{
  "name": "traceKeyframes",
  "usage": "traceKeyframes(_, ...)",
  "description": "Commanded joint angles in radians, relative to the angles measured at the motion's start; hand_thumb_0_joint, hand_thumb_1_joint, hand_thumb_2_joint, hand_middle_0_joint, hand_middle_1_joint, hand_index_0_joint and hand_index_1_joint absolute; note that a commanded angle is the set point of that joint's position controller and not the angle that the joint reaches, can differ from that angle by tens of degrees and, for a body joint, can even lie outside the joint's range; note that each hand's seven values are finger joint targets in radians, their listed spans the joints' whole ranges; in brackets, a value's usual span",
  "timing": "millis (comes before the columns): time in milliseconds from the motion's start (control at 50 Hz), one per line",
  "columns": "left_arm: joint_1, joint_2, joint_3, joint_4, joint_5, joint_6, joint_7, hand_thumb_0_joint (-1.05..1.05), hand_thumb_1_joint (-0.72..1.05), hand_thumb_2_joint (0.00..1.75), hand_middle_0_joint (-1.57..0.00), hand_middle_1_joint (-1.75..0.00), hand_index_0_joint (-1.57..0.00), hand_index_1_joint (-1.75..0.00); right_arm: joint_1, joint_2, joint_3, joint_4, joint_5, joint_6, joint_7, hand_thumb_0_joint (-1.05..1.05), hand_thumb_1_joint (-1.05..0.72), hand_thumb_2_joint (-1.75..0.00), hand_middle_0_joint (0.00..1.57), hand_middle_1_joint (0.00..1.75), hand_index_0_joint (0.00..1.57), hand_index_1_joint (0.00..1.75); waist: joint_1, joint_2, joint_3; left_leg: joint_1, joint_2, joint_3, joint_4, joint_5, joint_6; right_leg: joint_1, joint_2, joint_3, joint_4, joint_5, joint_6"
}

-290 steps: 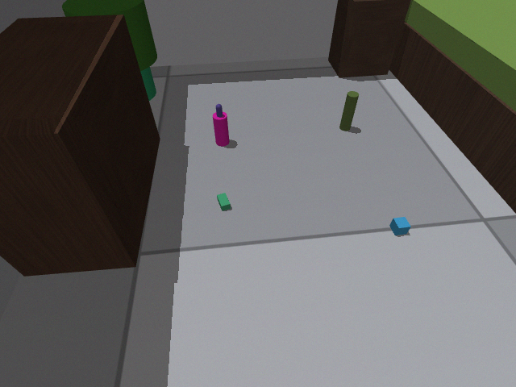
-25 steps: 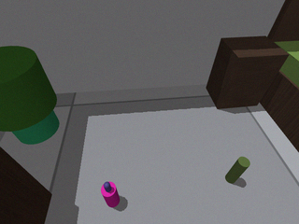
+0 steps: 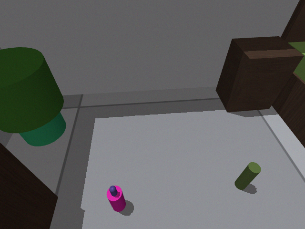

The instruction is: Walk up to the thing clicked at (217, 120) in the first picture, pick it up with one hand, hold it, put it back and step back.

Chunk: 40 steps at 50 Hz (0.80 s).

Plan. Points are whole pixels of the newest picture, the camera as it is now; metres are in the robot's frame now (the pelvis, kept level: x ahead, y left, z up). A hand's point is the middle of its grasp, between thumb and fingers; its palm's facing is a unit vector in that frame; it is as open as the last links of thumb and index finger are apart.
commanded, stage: walk up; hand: left
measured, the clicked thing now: (115, 197) +0.44 +0.23 -0.64
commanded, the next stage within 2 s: stand in 0.04 s
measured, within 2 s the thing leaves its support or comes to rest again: neither
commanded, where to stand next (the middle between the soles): +0.07 -0.01 m, yaw -2 degrees
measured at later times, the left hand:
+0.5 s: hand out of the picture +0.08 +0.25 -0.16, palm faces -0.03 -0.94 -0.34, open 7.4 cm
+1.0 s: hand out of the picture +0.09 +0.25 -0.16, palm faces -0.02 -0.94 -0.34, open 7.4 cm
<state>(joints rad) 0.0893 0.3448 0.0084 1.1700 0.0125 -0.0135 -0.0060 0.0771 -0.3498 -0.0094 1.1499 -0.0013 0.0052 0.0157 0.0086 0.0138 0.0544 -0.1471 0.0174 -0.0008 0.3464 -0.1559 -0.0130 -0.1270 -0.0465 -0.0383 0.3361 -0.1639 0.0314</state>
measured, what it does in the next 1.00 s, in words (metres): stands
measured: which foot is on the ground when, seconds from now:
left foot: down 0.00-1.00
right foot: down 0.00-1.00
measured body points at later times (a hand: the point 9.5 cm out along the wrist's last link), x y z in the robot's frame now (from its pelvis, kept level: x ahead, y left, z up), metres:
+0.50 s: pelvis +0.01 +0.00 +0.00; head +0.03 +0.00 +0.45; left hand +0.09 +0.30 -0.13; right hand +0.09 -0.30 -0.13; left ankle +0.02 +0.13 -0.75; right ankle +0.01 -0.14 -0.75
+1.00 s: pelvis +0.02 +0.00 +0.00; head +0.03 +0.00 +0.45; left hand +0.09 +0.30 -0.13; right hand +0.10 -0.31 -0.13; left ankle +0.02 +0.13 -0.75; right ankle +0.01 -0.14 -0.75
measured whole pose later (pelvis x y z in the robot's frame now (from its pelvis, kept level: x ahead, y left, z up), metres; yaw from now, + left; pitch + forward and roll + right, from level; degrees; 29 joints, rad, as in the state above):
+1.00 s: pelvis +0.02 +0.00 +0.00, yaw +0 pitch -2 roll +0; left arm 0.11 0.35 0.00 1.14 0.01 -0.01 -0.01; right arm 0.09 -0.35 0.01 1.14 -0.01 0.00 0.01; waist 0.01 0.00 0.05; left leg -0.12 0.02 0.00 0.33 -0.17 -0.02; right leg -0.10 -0.04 -0.04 0.32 -0.19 0.03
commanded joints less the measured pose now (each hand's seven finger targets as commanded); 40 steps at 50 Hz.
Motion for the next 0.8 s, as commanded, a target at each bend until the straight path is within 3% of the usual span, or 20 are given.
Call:
traceKeyframes(0,-0.053,0.215,0.039,-0.062,-0.002,-0.022,0.013,0.0,0.9,0.9,-0.2,-0.3,-0.2,-0.3,-0.046,-0.208,-0.038,-0.054,-0.004,-0.021,-0.011,0.0,-0.9,-0.9,0.2,0.3,0.2,0.3,-0.009,-0.013,-0.078,0.017,0.097,-0.091,-0.07,0.028,0.032,-0.005,-0.089,0.091,-0.072,0.029,-0.037)
traceKeyframes(40,-0.039,0.214,0.034,-0.066,-0.001,-0.017,0.013,0.0,0.9,0.9,-0.2,-0.3,-0.2,-0.3,-0.039,-0.212,-0.035,-0.061,-0.01,-0.028,-0.014,0.0,-0.9,-0.9,0.2,0.3,0.2,0.3,-0.014,-0.02,-0.077,0.003,0.107,-0.101,-0.084,0.008,0.026,-0.01,-0.087,0.085,-0.073,-0.015,-0.035)
traceKeyframes(160,-0.031,0.217,0.035,-0.073,0.0,-0.015,0.01,0.0,0.9,0.9,-0.2,-0.3,-0.2,-0.3,-0.045,-0.212,-0.032,-0.063,-0.009,-0.032,-0.017,0.0,-0.9,-0.9,0.2,0.3,0.2,0.3,-0.01,0.005,-0.074,-0.014,0.109,-0.102,-0.087,0.004,0.025,0.008,-0.093,0.088,-0.065,0.009,-0.038)
traceKeyframes(220,-0.027,0.217,0.033,-0.077,-0.001,-0.016,0.008,0.0,0.9,0.9,-0.2,-0.3,-0.2,-0.3,-0.04,-0.214,-0.031,-0.061,-0.008,-0.035,-0.017,0.0,-0.9,-0.9,0.2,0.3,0.2,0.3,-0.01,0.008,-0.087,0.0,0.112,-0.099,-0.081,0.058,0.023,0.02,-0.096,0.093,-0.064,0.04,-0.041)
traceKeyframes(280,-0.024,0.215,0.033,-0.078,0.0,-0.014,0.008,0.0,0.9,0.9,-0.2,-0.3,-0.2,-0.3,-0.045,-0.216,-0.03,-0.064,-0.007,-0.036,-0.018,0.0,-0.9,-0.9,0.2,0.3,0.2,0.3,-0.007,0.005,-0.088,-0.011,0.108,-0.099,-0.082,0.039,0.022,0.027,-0.095,0.084,-0.061,0.032,-0.041)
traceKeyframes(320,-0.021,0.214,0.032,-0.079,0.0,-0.017,0.009,0.0,0.9,0.9,-0.2,-0.3,-0.2,-0.3,-0.049,-0.214,-0.029,-0.066,-0.006,-0.036,-0.018,0.0,-0.9,-0.9,0.2,0.3,0.2,0.3,-0.006,-0.003,-0.098,0.017,0.112,-0.096,-0.066,0.104,0.025,0.025,-0.098,0.086,-0.06,0.071,-0.039)
traceKeyframes(460,-0.021,0.221,0.034,-0.084,-0.003,-0.015,0.009,0.0,0.9,0.9,-0.2,-0.3,-0.2,-0.3,-0.03,-0.215,-0.027,-0.06,-0.007,-0.038,-0.021,0.0,-0.9,-0.9,0.2,0.3,0.2,0.3,-0.01,-0.008,-0.11,0.035,0.117,-0.09,-0.057,0.175,0.02,0.047,-0.1,0.082,-0.049,0.126,-0.041)
traceKeyframes(560,-0.02,0.22,0.034,-0.085,-0.003,-0.013,0.012,0.0,0.9,0.9,-0.2,-0.3,-0.2,-0.3,-0.04,-0.218,-0.028,-0.065,-0.007,-0.036,-0.023,0.0,-0.9,-0.9,0.2,0.3,0.2,0.3,-0.007,-0.014,-0.105,0.048,0.12,-0.088,-0.054,0.185,0.023,0.04,-0.099,0.077,-0.051,0.135,-0.039)
traceKeyframes(700,-0.029,0.219,0.034,-0.087,-0.003,-0.013,0.013,0.0,0.9,0.9,-0.2,-0.3,-0.2,-0.3,-0.033,-0.213,-0.025,-0.069,-0.006,-0.033,-0.022,0.0,-0.9,-0.9,0.2,0.3,0.2,0.3,-0.012,-0.02,-0.083,0.029,0.113,-0.086,-0.066,0.143,0.019,0.036,-0.098,0.078,-0.066,0.104,-0.038)
traceKeyframes(780,-0.021,0.218,0.036,-0.084,0.0,-0.011,0.011,0.0,0.9,0.9,-0.2,-0.3,-0.2,-0.3,-0.037,-0.216,-0.026,-0.07,-0.005,-0.03,-0.022,0.0,-0.9,-0.9,0.2,0.3,0.2,0.3,-0.009,-0.006,-0.062,0.013,0.106,-0.087,-0.076,0.059,0.02,0.024,-0.096,0.082,-0.078,0.05,-0.039)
